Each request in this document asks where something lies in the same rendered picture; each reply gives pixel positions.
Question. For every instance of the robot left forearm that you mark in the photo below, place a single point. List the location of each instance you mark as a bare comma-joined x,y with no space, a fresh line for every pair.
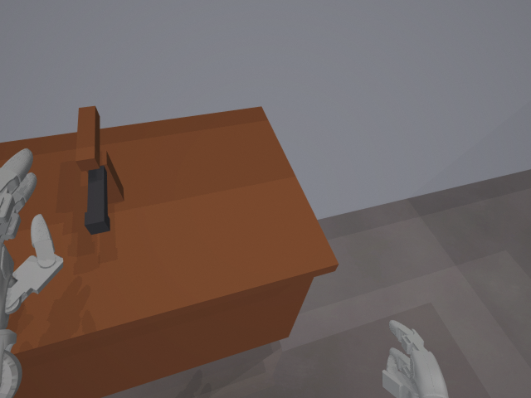
10,367

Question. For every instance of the left robot hand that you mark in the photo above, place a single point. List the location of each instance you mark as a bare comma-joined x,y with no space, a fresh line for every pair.
16,187

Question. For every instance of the right robot hand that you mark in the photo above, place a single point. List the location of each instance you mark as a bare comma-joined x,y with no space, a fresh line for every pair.
415,377

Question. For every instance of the tap lever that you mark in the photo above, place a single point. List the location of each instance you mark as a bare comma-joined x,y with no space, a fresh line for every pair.
96,217

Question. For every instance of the counter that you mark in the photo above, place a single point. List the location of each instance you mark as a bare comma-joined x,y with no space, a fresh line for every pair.
212,249

